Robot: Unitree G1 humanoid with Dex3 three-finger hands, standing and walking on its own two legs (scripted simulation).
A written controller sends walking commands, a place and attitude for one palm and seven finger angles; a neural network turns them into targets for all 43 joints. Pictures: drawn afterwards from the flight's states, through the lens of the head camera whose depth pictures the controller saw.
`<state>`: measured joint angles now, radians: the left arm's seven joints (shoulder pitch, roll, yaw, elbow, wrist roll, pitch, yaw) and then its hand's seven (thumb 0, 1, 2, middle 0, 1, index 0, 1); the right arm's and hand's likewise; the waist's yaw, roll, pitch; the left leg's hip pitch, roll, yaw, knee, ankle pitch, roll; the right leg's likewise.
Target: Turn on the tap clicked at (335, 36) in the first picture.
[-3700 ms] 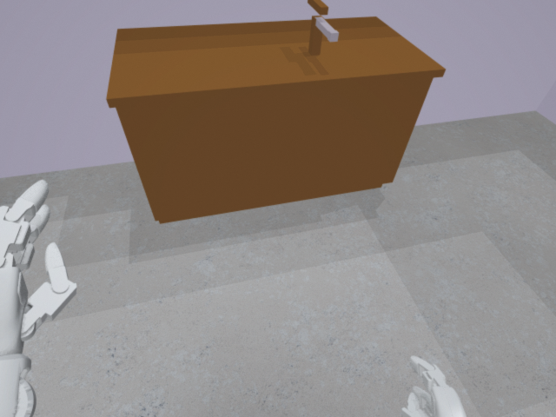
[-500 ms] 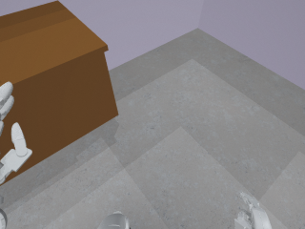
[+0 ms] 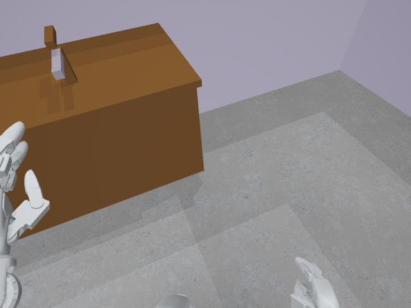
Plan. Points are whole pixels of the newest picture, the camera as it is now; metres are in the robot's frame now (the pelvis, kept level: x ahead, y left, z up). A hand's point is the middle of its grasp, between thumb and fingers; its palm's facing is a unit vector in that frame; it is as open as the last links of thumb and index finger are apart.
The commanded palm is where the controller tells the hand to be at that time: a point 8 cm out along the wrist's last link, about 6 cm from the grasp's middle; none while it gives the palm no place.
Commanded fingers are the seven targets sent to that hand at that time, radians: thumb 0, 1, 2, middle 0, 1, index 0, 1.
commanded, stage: take the last steps up to it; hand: left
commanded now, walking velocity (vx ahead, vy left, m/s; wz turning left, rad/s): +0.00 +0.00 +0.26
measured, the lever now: (58, 73) +0.71 +0.54 +0.07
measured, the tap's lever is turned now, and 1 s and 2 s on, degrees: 0 0 0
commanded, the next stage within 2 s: none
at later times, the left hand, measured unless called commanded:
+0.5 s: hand out of the picture +0.15 +0.28 +0.20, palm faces +0.53 -0.77 -0.35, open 7.4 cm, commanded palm +0.09 +0.32 +0.19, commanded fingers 0.00 0.90 0.90 -0.20 -0.30 -0.20 -0.30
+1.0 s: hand out of the picture +0.20 +0.31 +0.19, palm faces +0.53 -0.76 -0.38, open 7.4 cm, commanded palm +0.14 +0.35 +0.19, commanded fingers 0.00 0.90 0.90 -0.20 -0.30 -0.20 -0.30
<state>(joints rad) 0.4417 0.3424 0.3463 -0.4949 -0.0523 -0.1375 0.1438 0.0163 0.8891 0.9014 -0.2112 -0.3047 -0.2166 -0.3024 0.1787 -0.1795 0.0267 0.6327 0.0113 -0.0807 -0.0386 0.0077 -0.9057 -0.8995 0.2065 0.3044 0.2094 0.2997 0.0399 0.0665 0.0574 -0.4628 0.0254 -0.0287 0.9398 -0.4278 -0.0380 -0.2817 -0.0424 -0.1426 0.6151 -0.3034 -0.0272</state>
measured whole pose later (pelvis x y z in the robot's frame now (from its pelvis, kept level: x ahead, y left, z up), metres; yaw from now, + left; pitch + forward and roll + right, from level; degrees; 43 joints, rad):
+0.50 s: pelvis -0.03 +0.02 +0.01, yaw +7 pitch -1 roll -1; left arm 0.44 0.35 0.34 -0.48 -0.01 -0.22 0.15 0.02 0.89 0.90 -0.21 -0.30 -0.21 -0.30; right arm 0.26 -0.15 0.01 0.65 0.01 -0.11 -0.05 0.01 -0.91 -0.90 0.20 0.30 0.20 0.30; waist 0.00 0.00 -0.03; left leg -0.19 0.03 0.07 0.49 -0.29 0.03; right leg -0.48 -0.08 -0.11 0.98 -0.40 0.04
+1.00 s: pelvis +0.02 +0.05 +0.00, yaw +8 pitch -2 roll +1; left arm 0.47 0.37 0.36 -0.54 -0.02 -0.24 0.17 0.02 0.89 0.90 -0.21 -0.31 -0.22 -0.30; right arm 0.23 -0.27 -0.07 0.61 0.00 -0.09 -0.09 0.01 -0.91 -0.90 0.20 0.30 0.20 0.30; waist 0.00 -0.04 0.04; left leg -0.30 0.06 0.13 0.55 -0.20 0.00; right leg -0.25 -0.12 -0.11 0.67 -0.39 0.03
